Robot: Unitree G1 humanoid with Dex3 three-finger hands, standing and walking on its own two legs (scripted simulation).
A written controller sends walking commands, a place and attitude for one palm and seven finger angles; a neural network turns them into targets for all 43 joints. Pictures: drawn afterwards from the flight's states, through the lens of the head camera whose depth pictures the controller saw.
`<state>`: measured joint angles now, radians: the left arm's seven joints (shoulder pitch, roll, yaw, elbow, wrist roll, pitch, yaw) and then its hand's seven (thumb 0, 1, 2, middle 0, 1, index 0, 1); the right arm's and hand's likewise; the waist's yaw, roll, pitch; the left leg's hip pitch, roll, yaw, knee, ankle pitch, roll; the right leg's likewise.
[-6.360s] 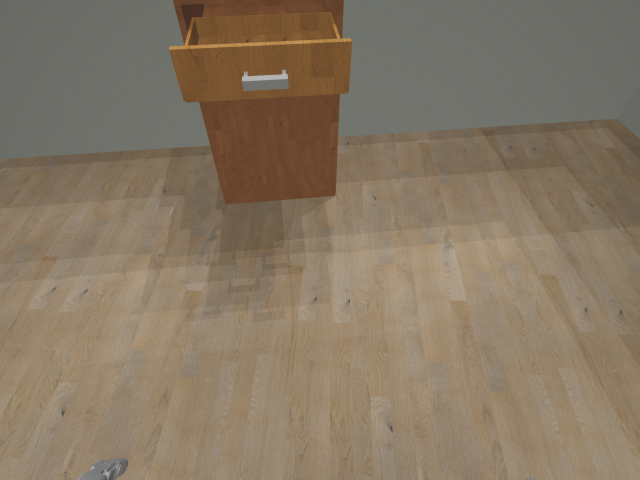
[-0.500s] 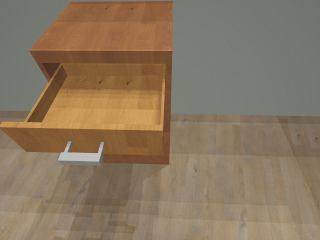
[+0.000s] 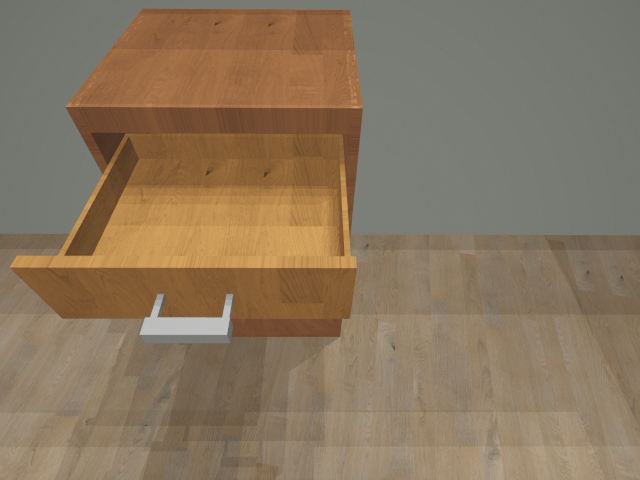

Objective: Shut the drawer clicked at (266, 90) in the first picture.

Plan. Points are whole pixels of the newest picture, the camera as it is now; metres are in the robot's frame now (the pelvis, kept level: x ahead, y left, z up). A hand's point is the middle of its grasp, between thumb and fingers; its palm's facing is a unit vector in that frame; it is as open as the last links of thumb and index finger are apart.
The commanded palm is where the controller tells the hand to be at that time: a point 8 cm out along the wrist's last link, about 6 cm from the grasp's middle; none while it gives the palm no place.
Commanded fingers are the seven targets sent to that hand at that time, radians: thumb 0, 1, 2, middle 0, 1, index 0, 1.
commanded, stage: come to a stop and stand still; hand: left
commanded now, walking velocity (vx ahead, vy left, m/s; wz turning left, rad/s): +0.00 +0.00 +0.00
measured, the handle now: (191, 315) +0.33 +0.21 -0.02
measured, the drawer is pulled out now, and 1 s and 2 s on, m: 0.30 0.30 0.30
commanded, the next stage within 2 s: look again from close up in 0.80 s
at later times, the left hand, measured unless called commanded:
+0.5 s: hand out of the picture +0.05 +0.15 -0.17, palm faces -0.01 -0.97 -0.23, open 7.3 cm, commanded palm none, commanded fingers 0.00 0.90 0.90 -0.20 -0.30 -0.20 -0.30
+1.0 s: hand out of the picture +0.00 +0.11 -0.17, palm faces +0.01 -0.98 -0.18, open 7.3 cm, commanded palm none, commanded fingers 0.00 0.90 0.90 -0.20 -0.30 -0.20 -0.30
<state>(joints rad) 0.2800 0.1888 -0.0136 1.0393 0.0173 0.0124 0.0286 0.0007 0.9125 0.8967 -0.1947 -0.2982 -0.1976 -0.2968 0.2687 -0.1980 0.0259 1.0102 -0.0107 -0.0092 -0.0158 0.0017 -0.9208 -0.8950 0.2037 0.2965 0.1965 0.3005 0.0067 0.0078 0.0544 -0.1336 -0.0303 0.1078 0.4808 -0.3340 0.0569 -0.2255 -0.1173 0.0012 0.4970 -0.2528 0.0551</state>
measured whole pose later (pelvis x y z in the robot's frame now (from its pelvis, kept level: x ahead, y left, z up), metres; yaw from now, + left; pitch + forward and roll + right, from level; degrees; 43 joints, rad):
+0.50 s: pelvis +0.02 -0.03 +0.00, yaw +0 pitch -1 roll +0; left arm 0.23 0.17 -0.01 1.07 0.02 -0.01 0.04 0.00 0.92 0.90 -0.20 -0.30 -0.20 -0.30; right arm 0.26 -0.17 0.01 1.09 -0.01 -0.01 -0.03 0.00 -0.91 -0.90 0.20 0.30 0.20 0.30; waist -0.01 0.01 0.07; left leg -0.08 0.02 0.09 0.44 -0.33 0.00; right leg -0.19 -0.07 -0.02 0.49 -0.28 0.05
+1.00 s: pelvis +0.01 -0.05 +0.01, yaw +0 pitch -1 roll +0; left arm 0.29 0.14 -0.01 1.11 0.02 -0.01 0.03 0.00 0.92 0.90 -0.20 -0.30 -0.20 -0.30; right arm 0.27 -0.15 0.02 1.12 0.00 -0.01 -0.02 0.00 -0.91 -0.90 0.20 0.30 0.19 0.30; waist 0.00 0.00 0.06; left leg -0.08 0.05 0.08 0.40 -0.30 -0.03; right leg -0.18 -0.03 -0.04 0.44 -0.24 0.01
